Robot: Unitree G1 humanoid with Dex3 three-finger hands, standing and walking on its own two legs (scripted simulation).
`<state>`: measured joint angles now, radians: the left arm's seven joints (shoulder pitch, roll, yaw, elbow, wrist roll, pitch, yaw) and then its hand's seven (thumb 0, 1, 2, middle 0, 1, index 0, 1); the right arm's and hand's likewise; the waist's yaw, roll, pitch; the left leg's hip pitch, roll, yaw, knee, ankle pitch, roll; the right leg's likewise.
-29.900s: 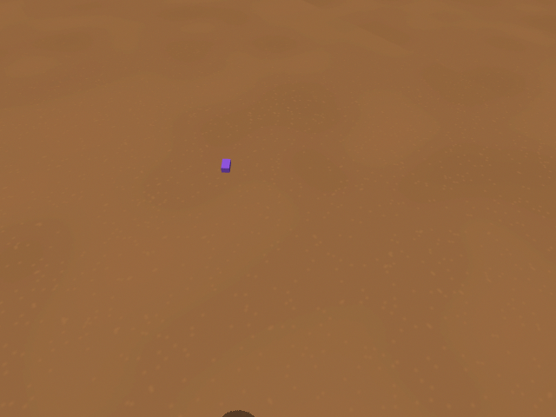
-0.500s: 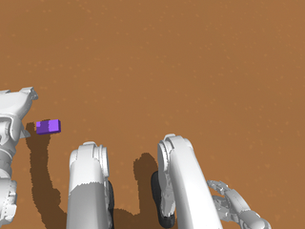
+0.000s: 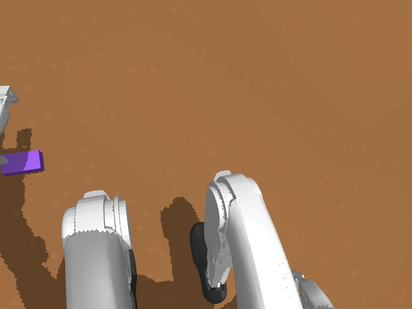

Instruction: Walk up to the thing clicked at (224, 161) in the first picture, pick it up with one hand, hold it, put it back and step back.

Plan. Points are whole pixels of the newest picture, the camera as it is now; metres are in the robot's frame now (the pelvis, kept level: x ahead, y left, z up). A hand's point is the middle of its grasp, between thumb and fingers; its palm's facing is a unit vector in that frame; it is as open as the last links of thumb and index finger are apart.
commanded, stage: home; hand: left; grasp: from above
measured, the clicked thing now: (23, 163) +0.42 +0.34 -0.30
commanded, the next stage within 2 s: none
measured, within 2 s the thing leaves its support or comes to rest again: neither
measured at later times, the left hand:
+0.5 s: hand out of the picture +0.28 +0.27 +0.06, palm faces -0.25 -0.64 -0.72, open 7.8 cm
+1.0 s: hand out of the picture +0.22 +0.22 +0.28, palm faces +0.16 -0.95 -0.28, open 7.4 cm
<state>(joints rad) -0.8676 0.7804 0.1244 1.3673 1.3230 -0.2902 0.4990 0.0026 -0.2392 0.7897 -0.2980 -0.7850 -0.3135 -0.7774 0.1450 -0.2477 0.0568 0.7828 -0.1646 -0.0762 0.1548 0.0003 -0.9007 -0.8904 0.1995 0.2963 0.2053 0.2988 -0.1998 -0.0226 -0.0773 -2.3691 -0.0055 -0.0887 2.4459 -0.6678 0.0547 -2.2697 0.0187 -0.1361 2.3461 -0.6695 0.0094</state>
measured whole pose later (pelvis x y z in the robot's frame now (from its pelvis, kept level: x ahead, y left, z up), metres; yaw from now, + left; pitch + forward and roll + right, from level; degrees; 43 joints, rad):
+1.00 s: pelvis +0.06 +0.00 +0.35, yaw +9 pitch +17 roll -4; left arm 0.36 0.27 0.03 0.02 -0.02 0.38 0.08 0.01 0.90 0.90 -0.20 -0.30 -0.21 -0.30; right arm 0.25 -0.20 0.07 0.54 0.05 -0.15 -0.13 0.01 -0.90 -0.89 0.20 0.30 0.21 0.30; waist -0.06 0.04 -0.19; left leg -0.99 0.00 -0.07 1.24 -0.54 0.01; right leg -0.94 0.04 -0.07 1.16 -0.52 -0.01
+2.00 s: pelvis +0.09 +0.00 +0.40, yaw +10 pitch +10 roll -3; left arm 0.50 0.23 0.02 -0.11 -0.05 0.43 0.03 0.01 0.90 0.90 -0.20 -0.30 -0.20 -0.30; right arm 0.31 -0.22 0.05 0.53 0.01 -0.22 -0.17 0.01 -0.90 -0.89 0.20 0.30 0.21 0.30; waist -0.04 0.04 -0.17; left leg -0.68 -0.01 -0.06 1.00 -0.49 0.02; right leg -0.62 0.04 -0.05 0.92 -0.48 -0.01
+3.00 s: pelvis +0.09 +0.01 +0.40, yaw +9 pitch +11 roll -3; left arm 0.51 0.24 0.02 -0.12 -0.06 0.43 0.03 0.01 0.90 0.90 -0.20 -0.30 -0.20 -0.30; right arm 0.30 -0.23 0.04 0.52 0.01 -0.22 -0.17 0.01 -0.90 -0.89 0.20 0.30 0.21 0.30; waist -0.04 0.04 -0.17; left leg -0.69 -0.01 -0.06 1.01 -0.50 0.02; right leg -0.63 0.03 -0.05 0.93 -0.48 -0.01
